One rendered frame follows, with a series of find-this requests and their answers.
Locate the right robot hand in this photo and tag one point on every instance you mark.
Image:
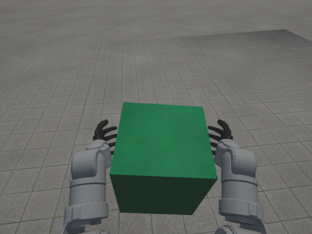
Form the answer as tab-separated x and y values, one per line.
225	133

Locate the left robot hand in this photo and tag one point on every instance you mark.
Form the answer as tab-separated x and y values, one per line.
100	132

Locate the robot right forearm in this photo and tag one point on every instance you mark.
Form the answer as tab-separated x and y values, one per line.
239	193

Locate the robot left forearm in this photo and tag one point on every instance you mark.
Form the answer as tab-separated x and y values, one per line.
87	198

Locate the carton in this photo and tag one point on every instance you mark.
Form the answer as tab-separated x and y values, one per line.
163	161

